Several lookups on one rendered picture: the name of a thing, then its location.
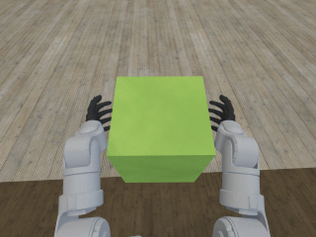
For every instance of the right robot hand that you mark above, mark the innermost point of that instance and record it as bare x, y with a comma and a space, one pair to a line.
226, 114

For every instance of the left robot upper arm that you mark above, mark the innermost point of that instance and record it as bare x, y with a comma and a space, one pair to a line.
84, 227

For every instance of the right robot upper arm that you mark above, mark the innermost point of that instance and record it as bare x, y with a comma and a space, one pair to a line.
231, 226

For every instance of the left robot hand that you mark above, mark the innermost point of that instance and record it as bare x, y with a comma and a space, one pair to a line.
94, 114

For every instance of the left robot forearm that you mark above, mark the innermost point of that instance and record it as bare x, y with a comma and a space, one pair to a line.
81, 191

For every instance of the carton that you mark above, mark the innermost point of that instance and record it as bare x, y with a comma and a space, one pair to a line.
160, 129

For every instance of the right robot forearm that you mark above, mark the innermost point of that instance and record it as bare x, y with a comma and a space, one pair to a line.
240, 164

